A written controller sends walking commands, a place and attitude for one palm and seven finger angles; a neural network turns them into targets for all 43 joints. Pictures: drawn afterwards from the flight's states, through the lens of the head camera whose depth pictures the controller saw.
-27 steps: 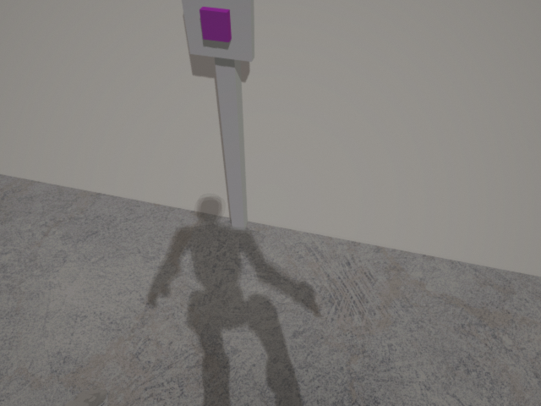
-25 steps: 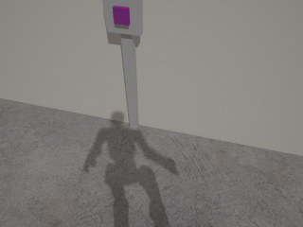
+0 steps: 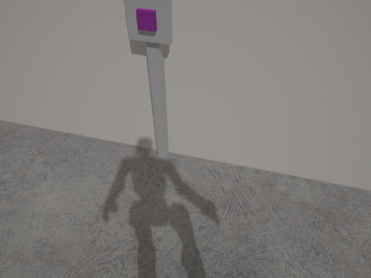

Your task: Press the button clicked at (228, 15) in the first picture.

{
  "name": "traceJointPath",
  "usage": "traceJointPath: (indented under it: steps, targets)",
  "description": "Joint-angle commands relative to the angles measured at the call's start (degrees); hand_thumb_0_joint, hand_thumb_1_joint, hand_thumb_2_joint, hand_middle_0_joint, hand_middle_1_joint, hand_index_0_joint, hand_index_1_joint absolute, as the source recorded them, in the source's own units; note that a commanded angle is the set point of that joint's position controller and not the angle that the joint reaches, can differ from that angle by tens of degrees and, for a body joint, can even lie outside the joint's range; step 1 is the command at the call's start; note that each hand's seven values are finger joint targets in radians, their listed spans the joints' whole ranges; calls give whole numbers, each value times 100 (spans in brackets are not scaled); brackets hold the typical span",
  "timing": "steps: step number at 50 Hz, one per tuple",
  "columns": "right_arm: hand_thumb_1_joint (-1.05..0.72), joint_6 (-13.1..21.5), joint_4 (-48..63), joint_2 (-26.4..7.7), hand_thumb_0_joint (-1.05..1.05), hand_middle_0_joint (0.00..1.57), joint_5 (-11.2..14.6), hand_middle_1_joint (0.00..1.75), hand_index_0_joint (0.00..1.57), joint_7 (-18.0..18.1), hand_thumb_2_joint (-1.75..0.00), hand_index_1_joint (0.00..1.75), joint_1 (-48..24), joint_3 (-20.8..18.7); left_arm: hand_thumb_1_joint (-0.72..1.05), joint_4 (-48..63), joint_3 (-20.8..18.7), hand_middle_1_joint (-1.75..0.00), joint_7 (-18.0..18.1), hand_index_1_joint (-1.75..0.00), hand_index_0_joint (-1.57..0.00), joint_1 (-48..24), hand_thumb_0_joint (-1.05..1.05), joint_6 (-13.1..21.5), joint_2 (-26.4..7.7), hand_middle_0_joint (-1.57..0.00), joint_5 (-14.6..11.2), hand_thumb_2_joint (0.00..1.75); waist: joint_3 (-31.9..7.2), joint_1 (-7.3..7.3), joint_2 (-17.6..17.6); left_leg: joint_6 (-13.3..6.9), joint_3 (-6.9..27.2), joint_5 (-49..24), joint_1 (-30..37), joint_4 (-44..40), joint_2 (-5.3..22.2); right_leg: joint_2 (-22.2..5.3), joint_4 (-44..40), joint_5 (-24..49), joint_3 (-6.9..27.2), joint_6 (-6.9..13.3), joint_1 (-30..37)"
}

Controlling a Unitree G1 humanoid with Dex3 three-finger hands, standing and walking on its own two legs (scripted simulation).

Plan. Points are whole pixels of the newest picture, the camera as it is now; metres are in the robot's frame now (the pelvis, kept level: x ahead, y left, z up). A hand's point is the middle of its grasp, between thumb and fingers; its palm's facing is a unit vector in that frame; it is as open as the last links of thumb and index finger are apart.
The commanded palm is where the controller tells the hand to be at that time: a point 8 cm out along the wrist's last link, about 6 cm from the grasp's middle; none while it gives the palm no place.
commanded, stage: stand and wait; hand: left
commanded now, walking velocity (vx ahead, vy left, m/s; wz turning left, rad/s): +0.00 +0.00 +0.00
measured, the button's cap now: (147, 19) +0.96 +0.22 +0.15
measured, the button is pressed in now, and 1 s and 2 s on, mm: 0 0 0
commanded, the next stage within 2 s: look at it before walking up in 0.28 s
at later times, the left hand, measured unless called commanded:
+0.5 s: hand out of the picture +0.07 +0.24 -0.15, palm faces -0.03 -0.94 -0.33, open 7.4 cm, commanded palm none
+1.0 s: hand out of the picture +0.07 +0.24 -0.15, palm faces -0.03 -0.94 -0.33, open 7.4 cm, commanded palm none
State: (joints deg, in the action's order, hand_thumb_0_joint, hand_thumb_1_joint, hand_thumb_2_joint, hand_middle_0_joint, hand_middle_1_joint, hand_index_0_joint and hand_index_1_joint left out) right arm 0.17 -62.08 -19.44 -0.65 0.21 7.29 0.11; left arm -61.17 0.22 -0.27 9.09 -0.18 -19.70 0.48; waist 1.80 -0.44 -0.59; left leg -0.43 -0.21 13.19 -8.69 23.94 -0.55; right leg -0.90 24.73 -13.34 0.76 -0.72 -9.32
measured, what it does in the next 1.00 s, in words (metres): stands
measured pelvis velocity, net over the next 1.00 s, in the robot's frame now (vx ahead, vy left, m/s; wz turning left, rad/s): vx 0.00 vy -0.01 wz -0.01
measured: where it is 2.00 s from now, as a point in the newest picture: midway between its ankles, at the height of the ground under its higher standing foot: outside the picture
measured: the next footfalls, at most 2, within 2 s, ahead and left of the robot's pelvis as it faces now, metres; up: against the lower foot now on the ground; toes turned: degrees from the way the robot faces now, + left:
none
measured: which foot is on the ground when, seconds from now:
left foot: down 0.00-1.00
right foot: down 0.00-1.00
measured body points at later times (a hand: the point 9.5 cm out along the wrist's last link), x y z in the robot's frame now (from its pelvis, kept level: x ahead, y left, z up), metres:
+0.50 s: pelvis -0.01 -0.01 +0.00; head -0.02 -0.01 +0.45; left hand +0.07 +0.29 -0.13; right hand +0.06 -0.30 -0.13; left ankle +0.00 +0.12 -0.74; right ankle +0.00 -0.13 -0.74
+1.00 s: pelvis +0.00 -0.01 +0.00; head +0.00 +0.00 +0.45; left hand +0.07 +0.29 -0.13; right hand +0.07 -0.30 -0.13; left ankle +0.00 +0.12 -0.74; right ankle +0.00 -0.13 -0.74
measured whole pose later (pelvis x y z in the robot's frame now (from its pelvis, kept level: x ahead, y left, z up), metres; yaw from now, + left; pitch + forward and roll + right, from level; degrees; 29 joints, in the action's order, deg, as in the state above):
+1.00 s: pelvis +0.00 -0.01 +0.00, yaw +0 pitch -2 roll +0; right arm 0.4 -64.1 -19.3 -0.4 0.0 6.7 0.3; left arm -62.6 0.3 -0.3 8.1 0.5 -19.8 0.5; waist 2.0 -0.2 -0.5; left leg 0.3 -0.3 11.5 -8.1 21.5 0.3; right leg -0.1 22.2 -11.5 0.9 -0.1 -8.9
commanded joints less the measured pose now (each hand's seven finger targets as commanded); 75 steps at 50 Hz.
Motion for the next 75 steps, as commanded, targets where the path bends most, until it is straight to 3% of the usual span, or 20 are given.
traceJointPath:
  steps: [1,17,53,61,65,66,68,70,72,73,75]
  targets:
    - [-90,185,341,-1181,0,20,2,30,20,54,-90,30,-377,-244,90,359,-215,-30,88,-30,-20,-348,0,157,-1155,-20,8,90,-410,43,105,-163,534,-706,85,-496,688,-581,-451,715,534,251,39]
    - [-90,164,171,-1180,0,20,2,30,20,33,-90,30,-278,-229,90,257,-209,-30,84,-30,-20,-376,0,156,-1166,-20,22,90,-136,51,65,-122,561,-215,-51,-660,678,-568,-692,53,662,256,-194]
    - [-90,170,170,-1217,0,20,20,30,20,56,-90,30,-337,-241,90,261,-230,-30,82,-30,-20,-360,0,172,-1190,-20,26,90,-354,55,75,-100,462,-809,279,-568,772,-555,-628,947,642,263,-32]
    - [-90,44,267,-527,0,20,-2,30,20,96,-90,30,28,-189,90,348,-158,-30,113,-30,-20,8,0,-40,-544,-20,33,90,-311,81,102,-5,146,-752,203,-229,832,-448,-148,1291,752,188,-406]
    - [-90,14,376,-447,0,20,1,30,20,113,-90,30,141,-232,90,477,-174,-30,116,-30,-20,165,0,-84,-429,-20,49,90,-268,66,145,-43,140,-609,32,-136,894,-334,95,1213,767,171,-560]
    - [-90,23,353,-422,0,20,-3,30,20,98,-90,30,195,-214,90,456,-174,-30,112,-30,-20,247,0,-60,-398,-20,50,90,-384,42,140,-46,135,-193,-7,-168,866,-337,9,791,807,188,-424]
    - [-90,22,315,-392,0,20,-33,30,20,36,-90,30,287,-206,90,427,-189,-30,80,-30,-20,392,0,-34,-407,-20,86,90,-276,-13,59,-58,161,1163,-249,-224,722,-307,-232,-907,971,293,-452]
    - [-90,1,277,-262,0,20,-60,30,20,-6,-90,30,392,-208,90,382,-222,-30,55,-30,-20,569,0,-34,-388,-20,104,90,244,-61,-161,-48,78,1855,-696,-68,525,-399,-568,-2057,1296,421,-718]
    - [-90,3,268,-67,0,20,-65,30,20,-18,-90,30,578,-208,90,359,-309,-30,62,-30,-20,820,0,-13,-446,-20,101,90,540,-106,-635,2,-233,1627,-1147,716,249,-773,-1006,-2673,1940,692,-713]
    - [-90,15,285,2,0,20,-60,30,20,-21,-90,30,698,-212,90,340,-360,-30,78,-30,-20,1012,0,10,-531,-20,87,90,492,-126,-890,10,-382,1416,-1285,1187,196,-1061,-1242,-2843,2275,849,-551]
    - [-90,97,314,130,0,20,-54,30,20,-32,-90,30,822,-232,90,339,-448,-30,108,-30,-20,1178,0,100,-511,-20,72,90,331,-127,-938,4,-329,1195,-1478,1511,292,-1423,-1316,-2375,2556,1114,-231]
